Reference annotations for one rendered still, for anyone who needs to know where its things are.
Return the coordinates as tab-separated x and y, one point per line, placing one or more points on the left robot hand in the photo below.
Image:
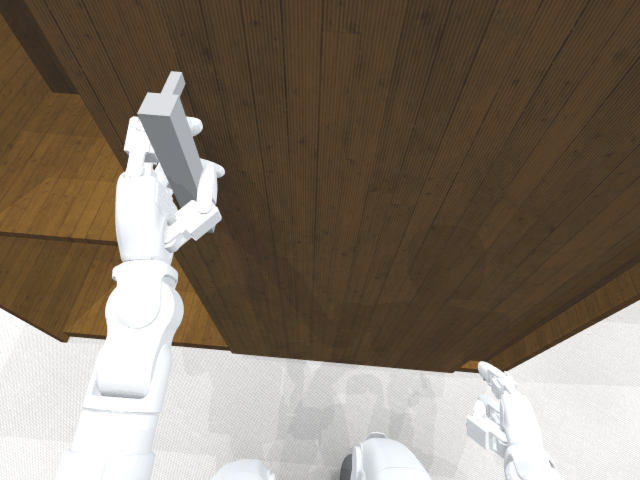
144	202

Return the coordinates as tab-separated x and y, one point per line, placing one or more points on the robot thigh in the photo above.
248	469
385	459

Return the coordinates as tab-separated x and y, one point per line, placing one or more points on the wardrobe door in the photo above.
614	267
406	181

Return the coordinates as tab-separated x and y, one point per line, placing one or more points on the right robot hand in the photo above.
513	421

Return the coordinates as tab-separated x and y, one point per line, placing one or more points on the handle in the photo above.
165	123

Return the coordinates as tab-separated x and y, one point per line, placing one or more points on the left robot forearm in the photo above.
113	440

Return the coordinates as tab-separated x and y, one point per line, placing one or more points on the right robot forearm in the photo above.
525	461

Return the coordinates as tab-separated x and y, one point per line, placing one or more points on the right robot thigh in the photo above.
385	459

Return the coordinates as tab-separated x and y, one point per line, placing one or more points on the left robot thigh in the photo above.
248	469

